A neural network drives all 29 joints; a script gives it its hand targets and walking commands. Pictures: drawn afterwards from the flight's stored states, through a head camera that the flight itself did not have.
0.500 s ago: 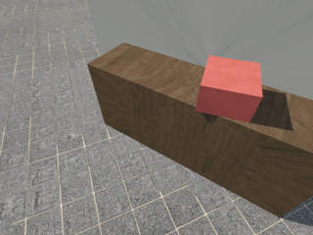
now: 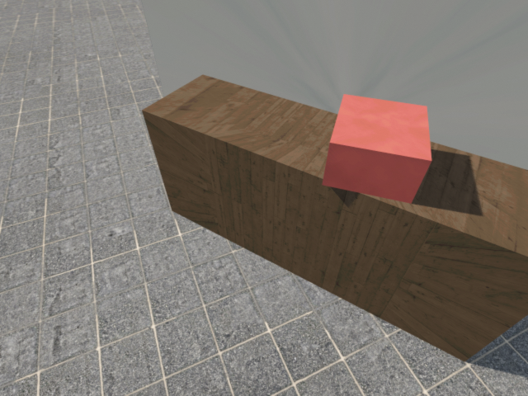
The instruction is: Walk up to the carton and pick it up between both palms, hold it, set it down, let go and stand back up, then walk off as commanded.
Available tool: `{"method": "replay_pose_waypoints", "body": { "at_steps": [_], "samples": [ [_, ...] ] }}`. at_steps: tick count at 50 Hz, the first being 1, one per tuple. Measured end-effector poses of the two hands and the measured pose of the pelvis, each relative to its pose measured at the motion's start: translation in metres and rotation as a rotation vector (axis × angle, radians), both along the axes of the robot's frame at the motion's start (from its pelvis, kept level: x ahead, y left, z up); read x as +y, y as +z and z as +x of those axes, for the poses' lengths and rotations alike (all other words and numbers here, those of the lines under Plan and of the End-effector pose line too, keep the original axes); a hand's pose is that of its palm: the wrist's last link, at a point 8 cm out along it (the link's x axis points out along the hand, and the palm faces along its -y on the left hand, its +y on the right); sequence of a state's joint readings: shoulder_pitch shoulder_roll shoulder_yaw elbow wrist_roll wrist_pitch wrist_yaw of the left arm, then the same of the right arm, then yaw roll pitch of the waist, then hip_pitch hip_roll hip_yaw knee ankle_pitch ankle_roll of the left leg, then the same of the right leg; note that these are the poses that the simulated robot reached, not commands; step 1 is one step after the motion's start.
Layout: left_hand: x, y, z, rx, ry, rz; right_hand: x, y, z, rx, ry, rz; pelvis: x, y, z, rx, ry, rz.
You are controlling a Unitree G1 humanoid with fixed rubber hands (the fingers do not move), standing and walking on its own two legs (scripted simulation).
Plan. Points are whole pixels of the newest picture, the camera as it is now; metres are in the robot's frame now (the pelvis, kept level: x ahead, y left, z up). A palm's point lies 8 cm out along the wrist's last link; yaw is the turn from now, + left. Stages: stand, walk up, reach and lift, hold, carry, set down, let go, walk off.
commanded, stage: walk up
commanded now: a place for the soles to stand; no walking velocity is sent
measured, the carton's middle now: (375, 145) +0.82 -0.34 -0.09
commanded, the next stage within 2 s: none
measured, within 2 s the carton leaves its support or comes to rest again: neither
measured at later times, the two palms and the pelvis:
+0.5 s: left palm out of the picture +0.10 +0.21 -0.11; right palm out of the picture +0.12 -0.41 -0.12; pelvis +0.07 -0.09 -0.01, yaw -8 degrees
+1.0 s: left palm (180, 331) +0.30 +0.17 -0.14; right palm out of the picture +0.16 -0.41 -0.09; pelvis +0.15 -0.09 -0.01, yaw -15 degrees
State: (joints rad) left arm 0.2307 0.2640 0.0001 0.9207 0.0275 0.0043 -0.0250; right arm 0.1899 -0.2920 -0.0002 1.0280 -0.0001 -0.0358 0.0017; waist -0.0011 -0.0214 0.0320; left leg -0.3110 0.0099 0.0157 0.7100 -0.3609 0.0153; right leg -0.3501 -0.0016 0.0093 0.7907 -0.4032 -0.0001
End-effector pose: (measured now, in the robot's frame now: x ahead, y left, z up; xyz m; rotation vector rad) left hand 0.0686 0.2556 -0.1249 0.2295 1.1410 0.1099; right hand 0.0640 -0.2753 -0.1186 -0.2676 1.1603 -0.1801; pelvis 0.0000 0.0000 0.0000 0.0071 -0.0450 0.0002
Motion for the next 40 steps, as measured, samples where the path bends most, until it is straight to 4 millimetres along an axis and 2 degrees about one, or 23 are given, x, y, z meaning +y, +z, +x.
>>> {"method": "replay_pose_waypoints", "body": {
  "at_steps": [3, 7, 12, 17, 24, 33, 36, 40],
  "samples": [
    [0.002, 0.001, 0.007, 0.017, -0.04, 0.022, -0.017, 0.004, -0.002, -0.019, -0.015, -0.019, -0.01, -0.001, 0.001, 0.007, -0.027, 0.008],
    [-0.002, 0.003, 0.019, 0.034, -0.08, 0.056, -0.049, 0.007, -0.002, -0.017, -0.03, -0.046, -0.03, -0.003, 0.008, 0.019, -0.052, 0.026],
    [-0.025, 0.002, 0.031, 0.062, -0.121, 0.104, -0.099, 0.0, 0.005, -0.028, -0.048, -0.063, -0.065, -0.013, 0.021, 0.028, -0.097, 0.047],
    [-0.041, 0.013, 0.026, 0.131, -0.12, 0.124, -0.124, 0.004, 0.021, -0.022, -0.053, -0.065, -0.084, -0.006, 0.041, 0.036, -0.112, 0.05],
    [-0.044, 0.019, 0.031, 0.199, -0.124, 0.162, -0.131, 0.002, 0.052, -0.054, -0.056, -0.049, -0.094, -0.005, 0.065, 0.029, -0.135, 0.034],
    [-0.028, 0.011, 0.067, 0.23, -0.147, 0.164, -0.117, 0.002, 0.092, -0.062, -0.061, -0.063, -0.077, -0.01, 0.1, 0.056, -0.156, -0.001],
    [-0.023, 0.003, 0.086, 0.229, -0.161, 0.145, -0.109, 0.005, 0.102, -0.075, -0.069, -0.076, -0.069, -0.012, 0.113, 0.054, -0.169, -0.004],
    [-0.029, -0.001, 0.13, 0.163, -0.195, 0.117, -0.108, 0.017, 0.101, -0.073, -0.095, -0.098, -0.066, -0.007, 0.128, 0.039, -0.192, -0.017]
  ]
}}
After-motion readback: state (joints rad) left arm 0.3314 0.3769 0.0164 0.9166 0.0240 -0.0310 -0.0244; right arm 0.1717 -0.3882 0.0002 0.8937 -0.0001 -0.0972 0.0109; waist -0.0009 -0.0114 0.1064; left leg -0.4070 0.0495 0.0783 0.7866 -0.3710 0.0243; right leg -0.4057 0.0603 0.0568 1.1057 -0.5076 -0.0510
